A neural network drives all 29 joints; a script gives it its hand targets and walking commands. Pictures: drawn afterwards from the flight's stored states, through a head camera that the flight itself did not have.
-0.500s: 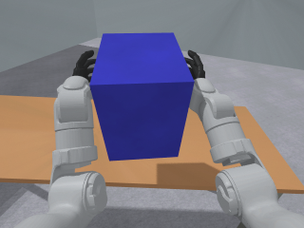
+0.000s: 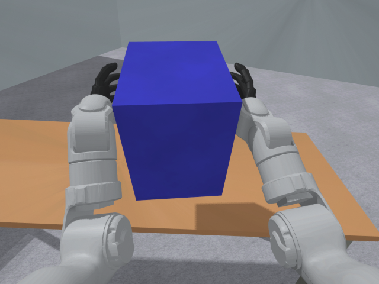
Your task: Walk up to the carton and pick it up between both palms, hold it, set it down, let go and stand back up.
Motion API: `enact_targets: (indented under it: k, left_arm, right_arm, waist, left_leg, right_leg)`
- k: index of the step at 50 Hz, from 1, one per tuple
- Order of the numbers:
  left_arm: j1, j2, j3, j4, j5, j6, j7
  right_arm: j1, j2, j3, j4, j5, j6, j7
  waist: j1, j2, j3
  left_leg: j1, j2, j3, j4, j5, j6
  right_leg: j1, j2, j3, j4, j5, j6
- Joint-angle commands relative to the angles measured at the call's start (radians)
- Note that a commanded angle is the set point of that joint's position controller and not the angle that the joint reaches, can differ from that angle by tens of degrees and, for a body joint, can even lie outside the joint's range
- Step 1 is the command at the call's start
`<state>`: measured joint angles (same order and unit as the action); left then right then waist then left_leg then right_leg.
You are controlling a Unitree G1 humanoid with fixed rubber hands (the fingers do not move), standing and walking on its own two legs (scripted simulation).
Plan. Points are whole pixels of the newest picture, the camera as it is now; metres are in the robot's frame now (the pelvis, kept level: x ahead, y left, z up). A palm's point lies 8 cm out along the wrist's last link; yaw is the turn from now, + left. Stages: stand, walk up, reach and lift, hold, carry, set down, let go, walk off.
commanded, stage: hold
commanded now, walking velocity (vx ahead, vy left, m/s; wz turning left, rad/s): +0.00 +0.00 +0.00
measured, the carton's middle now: (176, 120) +0.37 +0.01 +0.24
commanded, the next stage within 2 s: none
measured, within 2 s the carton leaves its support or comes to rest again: neither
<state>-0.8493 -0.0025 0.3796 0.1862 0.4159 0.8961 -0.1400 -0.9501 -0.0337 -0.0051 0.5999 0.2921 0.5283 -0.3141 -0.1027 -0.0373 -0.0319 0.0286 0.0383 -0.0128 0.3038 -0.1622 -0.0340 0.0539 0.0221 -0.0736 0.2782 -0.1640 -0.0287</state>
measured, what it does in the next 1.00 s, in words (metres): stands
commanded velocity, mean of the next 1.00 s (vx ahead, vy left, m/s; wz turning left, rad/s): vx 0.00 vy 0.00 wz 0.00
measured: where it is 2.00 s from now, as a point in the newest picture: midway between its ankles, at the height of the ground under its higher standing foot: outside the picture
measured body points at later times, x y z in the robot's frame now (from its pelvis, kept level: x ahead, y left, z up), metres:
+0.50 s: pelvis +0.00 +0.00 +0.00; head -0.08 +0.02 +0.44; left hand +0.37 +0.15 +0.28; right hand +0.38 -0.12 +0.28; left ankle +0.02 +0.14 -0.75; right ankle +0.01 -0.09 -0.75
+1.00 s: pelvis +0.00 +0.01 +0.00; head -0.08 +0.03 +0.44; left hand +0.37 +0.16 +0.27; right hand +0.38 -0.11 +0.27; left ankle +0.02 +0.14 -0.75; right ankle +0.01 -0.09 -0.75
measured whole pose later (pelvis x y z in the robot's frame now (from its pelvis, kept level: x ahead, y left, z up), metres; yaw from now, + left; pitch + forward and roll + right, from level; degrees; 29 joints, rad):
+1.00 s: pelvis +0.00 +0.01 +0.00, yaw +0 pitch -10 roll +0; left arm -0.81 0.00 0.35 0.13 0.41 0.91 -0.12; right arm -0.92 -0.02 0.00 0.57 0.28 0.52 -0.31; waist -0.10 -0.05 -0.01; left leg 0.02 0.03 -0.01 0.31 -0.16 -0.02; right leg 0.04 0.01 -0.07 0.29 -0.16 -0.02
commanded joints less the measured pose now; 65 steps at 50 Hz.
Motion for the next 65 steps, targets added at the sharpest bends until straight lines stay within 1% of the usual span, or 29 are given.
enact_targets:
  k: [1, 2, 5, 8, 10, 19, 22, 25, 27, 32, 33, 34, 35, 38, 44, 51, 58, 65]
  left_arm:
    - [-0.63, -0.495, -0.372, -0.045, -0.177, -0.054, -0.143]
    - [-0.631, -0.494, -0.37, -0.049, -0.176, -0.055, -0.142]
    - [-0.63, -0.491, -0.368, -0.044, -0.175, -0.054, -0.142]
    - [-0.635, -0.49, -0.366, -0.035, -0.173, -0.055, -0.143]
    - [-0.637, -0.489, -0.361, -0.031, -0.173, -0.057, -0.144]
    - [-0.63, -0.497, -0.374, -0.05, -0.18, -0.057, -0.14]
    - [-0.629, -0.491, -0.368, -0.039, -0.175, -0.055, -0.14]
    - [-0.632, -0.499, -0.377, -0.051, -0.179, -0.056, -0.141]
    - [-0.627, -0.493, -0.37, -0.049, -0.175, -0.054, -0.14]
    - [-0.629, -0.494, -0.368, -0.05, -0.173, -0.054, -0.141]
    - [-0.578, -0.451, -0.325, -0.042, -0.137, -0.047, -0.129]
    - [-0.57, -0.456, -0.345, -0.046, -0.154, -0.046, -0.125]
    - [-0.58, -0.469, -0.352, -0.06, -0.158, -0.044, -0.126]
    - [-0.597, -0.485, -0.381, -0.071, -0.167, -0.043, -0.13]
    - [-0.608, -0.516, -0.423, -0.1, -0.185, -0.049, -0.115]
    - [-0.587, -0.525, -0.43, -0.122, -0.18, -0.044, -0.103]
    - [-0.57, -0.518, -0.421, -0.128, -0.172, -0.039, -0.099]
    - [-0.567, -0.508, -0.412, -0.118, -0.167, -0.037, -0.102]
  right_arm:
    - [-0.678, 0.525, 0.25, -0.233, 0.114, -0.033, 0.123]
    - [-0.684, 0.528, 0.255, -0.238, 0.116, -0.034, 0.123]
    - [-0.673, 0.522, 0.25, -0.226, 0.113, -0.031, 0.122]
    - [-0.679, 0.523, 0.245, -0.218, 0.109, -0.031, 0.123]
    - [-0.686, 0.528, 0.246, -0.221, 0.107, -0.033, 0.125]
    - [-0.682, 0.527, 0.255, -0.241, 0.118, -0.036, 0.123]
    - [-0.68, 0.524, 0.251, -0.23, 0.113, -0.033, 0.123]
    - [-0.673, 0.524, 0.248, -0.233, 0.113, -0.034, 0.124]
    - [-0.678, 0.524, 0.255, -0.234, 0.116, -0.033, 0.124]
    - [-0.679, 0.527, 0.256, -0.235, 0.116, -0.033, 0.124]
    - [-0.678, 0.568, 0.314, -0.239, 0.116, -0.028, 0.116]
    - [-0.667, 0.562, 0.316, -0.244, 0.12, -0.028, 0.109]
    - [-0.665, 0.564, 0.311, -0.243, 0.12, -0.032, 0.107]
    - [-0.67, 0.553, 0.285, -0.254, 0.112, -0.039, 0.11]
    - [-0.663, 0.546, 0.265, -0.263, 0.096, -0.043, 0.117]
    - [-0.651, 0.534, 0.272, -0.266, 0.095, -0.043, 0.127]
    - [-0.649, 0.536, 0.289, -0.275, 0.099, -0.046, 0.131]
    - [-0.652, 0.547, 0.295, -0.279, 0.098, -0.048, 0.125]
  waist:
    - [-0.008, 0.062, -0.26]
    - [-0.004, 0.06, -0.267]
    - [-0.009, 0.062, -0.258]
    - [-0.007, 0.063, -0.249]
    - [-0.002, 0.057, -0.257]
    - [-0.006, 0.062, -0.275]
    - [-0.008, 0.057, -0.26]
    - [-0.011, 0.07, -0.262]
    - [-0.004, 0.064, -0.264]
    - [-0.004, 0.06, -0.262]
    - [0.045, 0.015, -0.253]
    - [0.022, 0.005, -0.243]
    - [0.021, 0.016, -0.239]
    - [0.004, 0.037, -0.242]
    - [-0.018, 0.077, -0.254]
    - [-0.015, 0.088, -0.257]
    - [-0.002, 0.072, -0.256]
    - [0.001, 0.054, -0.25]
  left_leg:
    - [-0.032, -0.081, 0.072, -0.032, 0.181, 0.0]
    - [-0.029, -0.082, 0.072, -0.031, 0.185, 0.0]
    - [-0.025, -0.081, 0.072, -0.032, 0.177, 0.0]
    - [-0.038, -0.079, 0.073, -0.04, 0.156, 0.002]
    - [-0.044, -0.081, 0.073, -0.041, 0.15, 0.006]
    - [-0.024, -0.082, 0.071, -0.027, 0.193, -0.002]
    - [-0.028, -0.081, 0.071, -0.032, 0.177, 0.001]
    - [-0.031, -0.08, 0.071, -0.031, 0.183, -0.004]
    - [-0.027, -0.082, 0.071, -0.03, 0.184, -0.001]
    - [-0.026, -0.081, 0.071, -0.029, 0.193, -0.001]
    - [-0.018, -0.1, 0.072, -0.016, 0.143, 0.025]
    - [-0.01, -0.085, 0.066, -0.034, 0.116, 0.031]
    - [-0.022, -0.088, 0.071, -0.033, 0.124, 0.025]
    - [-0.025, -0.088, 0.073, -0.031, 0.12, 0.018]
    - [-0.052, -0.083, 0.071, -0.036, 0.123, 0.002]
    - [-0.065, -0.077, 0.071, -0.042, 0.161, -0.007]
    - [-0.049, -0.078, 0.074, -0.036, 0.185, -0.004]
    - [-0.033, -0.083, 0.075, -0.032, 0.165, 0.006]
  right_leg:
    - [0.12, 0.046, -0.004, -0.008, 0.165, 0.079]
    - [0.122, 0.047, -0.005, -0.007, 0.167, 0.08]
    - [0.116, 0.045, -0.005, -0.01, 0.164, 0.081]
    - [0.114, 0.045, -0.004, -0.011, 0.146, 0.079]
    - [0.117, 0.044, -0.004, -0.011, 0.142, 0.08]
    - [0.122, 0.048, -0.006, -0.006, 0.173, 0.08]
    - [0.117, 0.047, -0.006, -0.01, 0.16, 0.081]
    - [0.122, 0.047, -0.004, -0.007, 0.165, 0.079]
    - [0.122, 0.046, -0.006, -0.007, 0.168, 0.08]
    - [0.125, 0.047, -0.005, -0.006, 0.175, 0.081]
    - [0.136, 0.026, 0.001, -0.019, 0.224, 0.1]
    - [0.101, 0.032, -0.001, -0.016, 0.239, 0.105]
    - [0.111, 0.03, -0.003, -0.01, 0.235, 0.105]
    - [0.105, 0.033, -0.004, -0.013, 0.198, 0.099]
    - [0.123, 0.043, -0.007, 0.004, 0.162, 0.085]
    - [0.157, 0.055, -0.01, 0.022, 0.163, 0.076]
    - [0.16, 0.059, -0.01, 0.019, 0.184, 0.077]
    - [0.148, 0.05, -0.007, 0.009, 0.204, 0.086]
